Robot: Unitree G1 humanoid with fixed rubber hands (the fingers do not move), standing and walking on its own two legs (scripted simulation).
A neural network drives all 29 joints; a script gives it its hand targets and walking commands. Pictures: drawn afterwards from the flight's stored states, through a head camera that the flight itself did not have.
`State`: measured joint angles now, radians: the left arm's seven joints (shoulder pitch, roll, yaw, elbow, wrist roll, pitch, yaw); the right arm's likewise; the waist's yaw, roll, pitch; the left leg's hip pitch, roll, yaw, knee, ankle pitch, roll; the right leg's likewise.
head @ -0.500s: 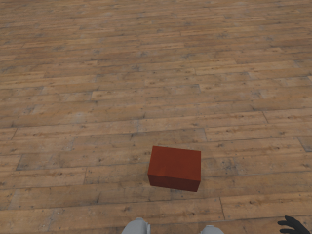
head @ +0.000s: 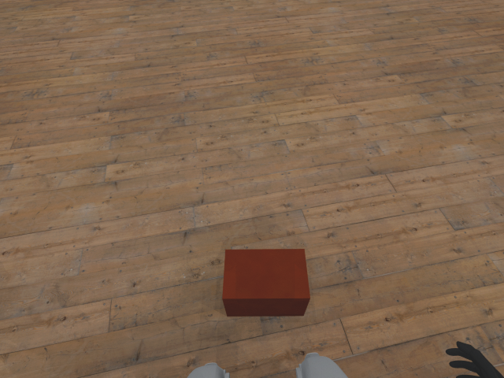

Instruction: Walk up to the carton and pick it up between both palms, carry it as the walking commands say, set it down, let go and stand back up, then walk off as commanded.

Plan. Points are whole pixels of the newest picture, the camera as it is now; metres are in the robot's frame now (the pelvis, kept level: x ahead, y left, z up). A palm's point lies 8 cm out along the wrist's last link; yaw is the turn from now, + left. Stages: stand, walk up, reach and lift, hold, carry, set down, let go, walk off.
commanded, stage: walk up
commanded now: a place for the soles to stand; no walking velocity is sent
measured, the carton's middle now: (265, 283) +0.51 -0.03 -0.63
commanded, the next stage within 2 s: reach and lift in 1.34 s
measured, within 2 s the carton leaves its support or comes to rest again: neither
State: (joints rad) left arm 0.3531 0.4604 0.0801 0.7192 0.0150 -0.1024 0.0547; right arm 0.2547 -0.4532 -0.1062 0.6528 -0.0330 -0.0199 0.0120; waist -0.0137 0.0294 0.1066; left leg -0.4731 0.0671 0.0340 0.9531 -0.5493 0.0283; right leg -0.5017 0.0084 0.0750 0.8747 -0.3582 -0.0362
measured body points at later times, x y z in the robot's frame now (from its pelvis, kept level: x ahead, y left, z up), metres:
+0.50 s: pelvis +0.02 +0.00 +0.00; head +0.06 +0.00 +0.45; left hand +0.13 +0.33 -0.08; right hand +0.13 -0.35 -0.08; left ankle +0.04 +0.12 -0.69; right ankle +0.06 -0.15 -0.69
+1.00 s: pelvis +0.01 +0.00 +0.00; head +0.05 +0.00 +0.45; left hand +0.13 +0.33 -0.08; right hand +0.12 -0.35 -0.08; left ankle +0.04 +0.12 -0.69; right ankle +0.05 -0.15 -0.69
